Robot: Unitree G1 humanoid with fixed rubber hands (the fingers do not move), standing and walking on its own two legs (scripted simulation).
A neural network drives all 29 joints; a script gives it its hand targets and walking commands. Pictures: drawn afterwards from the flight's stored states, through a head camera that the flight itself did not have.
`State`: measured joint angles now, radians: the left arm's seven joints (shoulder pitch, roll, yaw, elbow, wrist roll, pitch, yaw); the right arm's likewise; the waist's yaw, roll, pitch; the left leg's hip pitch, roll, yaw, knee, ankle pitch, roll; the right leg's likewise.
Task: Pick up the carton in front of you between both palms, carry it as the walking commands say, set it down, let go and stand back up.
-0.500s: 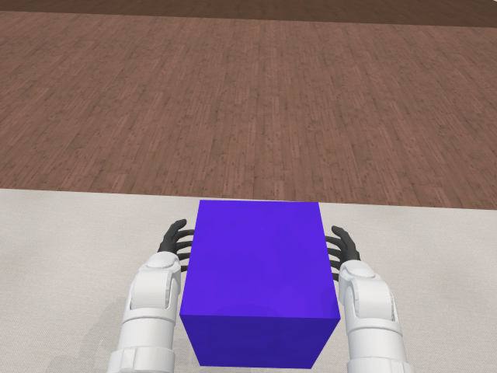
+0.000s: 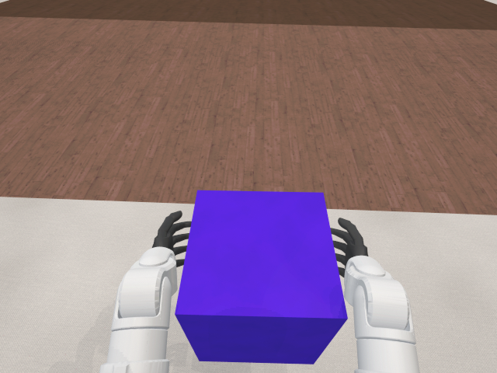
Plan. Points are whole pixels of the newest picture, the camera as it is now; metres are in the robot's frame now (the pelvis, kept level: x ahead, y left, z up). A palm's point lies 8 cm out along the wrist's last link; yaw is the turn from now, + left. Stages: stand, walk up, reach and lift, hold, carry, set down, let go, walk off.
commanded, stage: carry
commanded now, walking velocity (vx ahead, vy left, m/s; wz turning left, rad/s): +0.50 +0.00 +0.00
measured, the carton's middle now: (258, 281) +0.28 +0.00 +0.01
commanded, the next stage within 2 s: none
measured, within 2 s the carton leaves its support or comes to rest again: neither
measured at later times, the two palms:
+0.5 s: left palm (181, 162) +0.49 +0.16 +0.10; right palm (324, 163) +0.51 -0.14 +0.10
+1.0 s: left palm (196, 99) +0.81 +0.18 +0.09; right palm (300, 103) +0.79 -0.12 +0.10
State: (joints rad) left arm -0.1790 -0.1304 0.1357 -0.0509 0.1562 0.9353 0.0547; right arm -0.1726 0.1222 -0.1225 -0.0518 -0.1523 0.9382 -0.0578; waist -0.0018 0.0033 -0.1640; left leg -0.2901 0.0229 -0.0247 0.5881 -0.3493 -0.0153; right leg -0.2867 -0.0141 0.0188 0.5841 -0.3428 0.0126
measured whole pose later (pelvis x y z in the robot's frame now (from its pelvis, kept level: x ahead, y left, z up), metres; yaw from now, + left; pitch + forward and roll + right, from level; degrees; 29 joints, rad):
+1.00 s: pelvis +0.54 +0.05 +0.02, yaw -2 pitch +4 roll -2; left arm -0.10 -0.13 0.07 -0.39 0.11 1.17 0.09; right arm -0.10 0.13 -0.09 -0.38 -0.08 1.17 -0.10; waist -0.02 0.01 -0.05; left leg -0.06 -0.01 0.21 0.23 -0.26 0.08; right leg -0.65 -0.09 -0.12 0.77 -0.12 0.00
